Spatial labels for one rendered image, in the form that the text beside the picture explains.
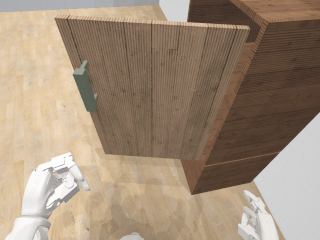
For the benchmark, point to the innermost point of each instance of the robot left forearm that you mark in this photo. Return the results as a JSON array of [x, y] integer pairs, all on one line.
[[29, 227]]

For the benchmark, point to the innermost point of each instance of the right robot hand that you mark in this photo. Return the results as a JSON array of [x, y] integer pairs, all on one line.
[[262, 224]]

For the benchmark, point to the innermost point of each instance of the cupboard door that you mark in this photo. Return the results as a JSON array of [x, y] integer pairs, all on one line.
[[160, 84]]

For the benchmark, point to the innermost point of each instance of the handle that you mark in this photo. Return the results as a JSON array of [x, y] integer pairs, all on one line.
[[83, 84]]

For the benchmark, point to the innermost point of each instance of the left robot hand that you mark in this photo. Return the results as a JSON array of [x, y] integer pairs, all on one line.
[[38, 199]]

